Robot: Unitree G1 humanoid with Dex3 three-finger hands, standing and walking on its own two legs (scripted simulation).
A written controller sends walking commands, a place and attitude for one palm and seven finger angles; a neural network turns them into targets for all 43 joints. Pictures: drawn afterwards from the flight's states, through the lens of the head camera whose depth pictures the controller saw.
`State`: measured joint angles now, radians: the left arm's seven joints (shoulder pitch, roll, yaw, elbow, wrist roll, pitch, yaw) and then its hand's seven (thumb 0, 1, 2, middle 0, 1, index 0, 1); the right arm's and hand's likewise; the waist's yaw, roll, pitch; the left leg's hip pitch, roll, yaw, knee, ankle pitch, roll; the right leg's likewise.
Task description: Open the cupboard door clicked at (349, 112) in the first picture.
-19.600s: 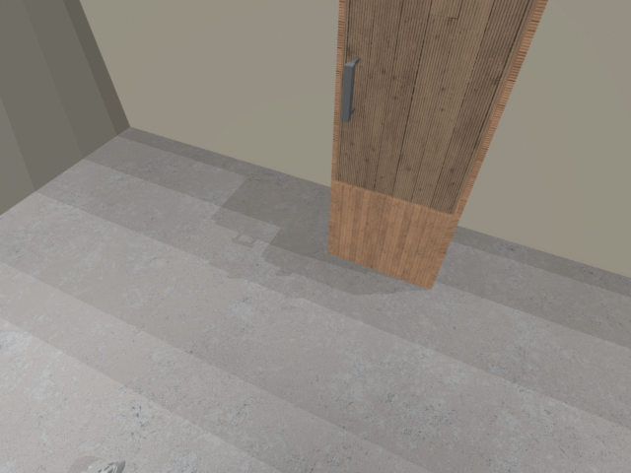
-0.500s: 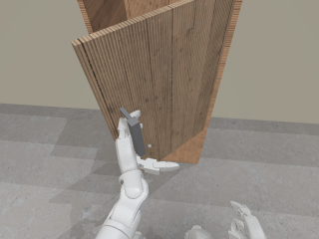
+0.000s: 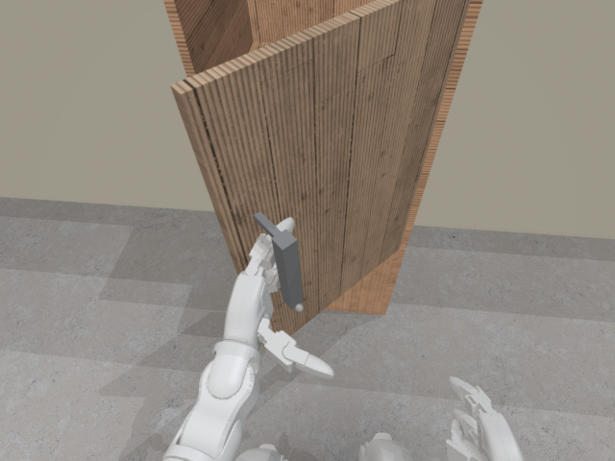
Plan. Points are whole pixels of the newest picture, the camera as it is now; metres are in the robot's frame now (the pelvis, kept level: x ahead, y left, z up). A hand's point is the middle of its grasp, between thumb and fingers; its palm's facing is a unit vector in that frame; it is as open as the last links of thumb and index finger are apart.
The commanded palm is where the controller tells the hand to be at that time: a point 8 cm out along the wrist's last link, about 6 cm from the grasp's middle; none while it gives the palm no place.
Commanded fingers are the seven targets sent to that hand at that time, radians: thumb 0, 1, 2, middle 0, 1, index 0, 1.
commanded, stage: slide the hand sideways off the handle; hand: left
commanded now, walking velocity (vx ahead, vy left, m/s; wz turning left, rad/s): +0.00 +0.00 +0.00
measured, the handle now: (279, 263) +0.36 +0.06 +0.05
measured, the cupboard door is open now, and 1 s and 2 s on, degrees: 46 46 46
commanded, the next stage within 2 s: draw the hand back to the body in 0.84 s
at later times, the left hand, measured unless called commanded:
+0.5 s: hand (264, 338) +0.26 +0.07 +0.05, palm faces -0.12 -0.99 -0.02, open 16.3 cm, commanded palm +0.23 +0.13 +0.05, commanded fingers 0.00 -0.50 0.30 -0.15 -0.30 -0.15 -0.30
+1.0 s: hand (224, 369) +0.22 +0.11 +0.05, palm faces -0.12 -0.99 -0.03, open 16.3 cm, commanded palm +0.20 +0.17 +0.07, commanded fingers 0.00 -0.50 0.30 -0.15 -0.30 -0.15 -0.30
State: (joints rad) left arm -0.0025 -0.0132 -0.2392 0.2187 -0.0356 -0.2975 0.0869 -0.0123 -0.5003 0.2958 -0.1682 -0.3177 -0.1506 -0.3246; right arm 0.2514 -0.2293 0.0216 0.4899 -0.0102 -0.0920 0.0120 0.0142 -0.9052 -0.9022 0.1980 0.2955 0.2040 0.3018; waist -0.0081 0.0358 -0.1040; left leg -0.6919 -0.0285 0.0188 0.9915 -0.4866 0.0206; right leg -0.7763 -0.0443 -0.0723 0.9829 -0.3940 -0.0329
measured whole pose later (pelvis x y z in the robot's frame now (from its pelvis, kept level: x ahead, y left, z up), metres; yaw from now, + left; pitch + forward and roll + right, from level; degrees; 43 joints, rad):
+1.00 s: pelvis +0.02 -0.01 -0.02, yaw +1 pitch +14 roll -1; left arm 0.51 0.16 -0.07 -0.24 -0.14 -0.32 -0.16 -0.01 -0.50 0.30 -0.16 -0.30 -0.16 -0.30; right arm 0.26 -0.25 0.01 0.40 0.01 -0.13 -0.03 0.02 -0.90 -0.90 0.20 0.30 0.20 0.30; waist 0.01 0.04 -0.13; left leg -0.79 -0.01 -0.02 1.14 -0.59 0.01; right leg -0.85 -0.03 -0.11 1.10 -0.49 -0.05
